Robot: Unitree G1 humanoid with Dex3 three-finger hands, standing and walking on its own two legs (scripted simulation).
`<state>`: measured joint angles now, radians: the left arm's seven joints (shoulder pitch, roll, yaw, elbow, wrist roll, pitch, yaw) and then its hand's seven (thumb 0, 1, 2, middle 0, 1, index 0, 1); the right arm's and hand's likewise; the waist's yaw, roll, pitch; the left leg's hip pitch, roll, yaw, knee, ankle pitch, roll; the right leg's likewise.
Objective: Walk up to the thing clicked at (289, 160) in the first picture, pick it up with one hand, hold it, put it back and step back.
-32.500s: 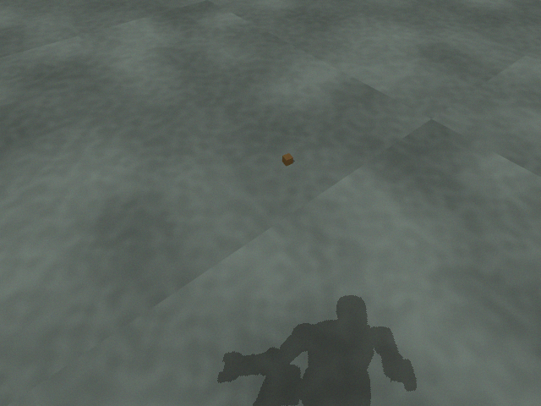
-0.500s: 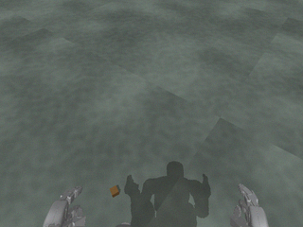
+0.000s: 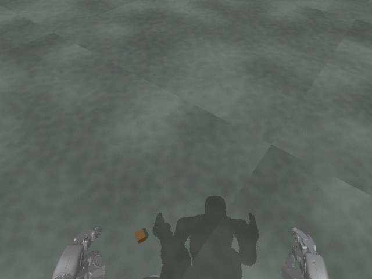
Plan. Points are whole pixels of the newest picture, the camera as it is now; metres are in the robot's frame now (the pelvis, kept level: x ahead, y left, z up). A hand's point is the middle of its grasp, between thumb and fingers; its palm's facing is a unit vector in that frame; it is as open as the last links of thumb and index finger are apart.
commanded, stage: home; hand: left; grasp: from above
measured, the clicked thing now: (140, 236) +0.43 +0.23 -0.69
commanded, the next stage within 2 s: stand in 0.56 s
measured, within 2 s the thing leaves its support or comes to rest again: neither
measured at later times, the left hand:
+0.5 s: hand (105, 274) +0.16 +0.17 -0.05, palm faces +0.05 -0.98 -0.21, open 7.4 cm
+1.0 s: hand out of the picture +0.09 +0.23 -0.11, palm faces +0.02 -0.94 -0.34, open 7.4 cm
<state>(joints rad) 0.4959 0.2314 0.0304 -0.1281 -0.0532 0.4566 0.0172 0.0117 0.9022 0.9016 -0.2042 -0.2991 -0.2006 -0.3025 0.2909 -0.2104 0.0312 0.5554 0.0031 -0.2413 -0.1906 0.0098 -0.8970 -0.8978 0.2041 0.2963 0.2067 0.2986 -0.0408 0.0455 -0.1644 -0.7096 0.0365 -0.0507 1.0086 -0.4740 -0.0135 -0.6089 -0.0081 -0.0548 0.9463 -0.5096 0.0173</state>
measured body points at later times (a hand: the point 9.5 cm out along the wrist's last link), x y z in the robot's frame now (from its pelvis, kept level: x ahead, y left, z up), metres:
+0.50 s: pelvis -0.01 -0.01 +0.00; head +0.01 -0.01 +0.45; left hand +0.15 +0.22 -0.03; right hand +0.15 -0.25 -0.06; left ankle +0.02 +0.12 -0.68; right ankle -0.02 -0.13 -0.68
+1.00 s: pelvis -0.01 +0.00 +0.04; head +0.00 +0.00 +0.48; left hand +0.08 +0.28 -0.08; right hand +0.08 -0.29 -0.09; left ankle +0.02 +0.12 -0.68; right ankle -0.02 -0.13 -0.68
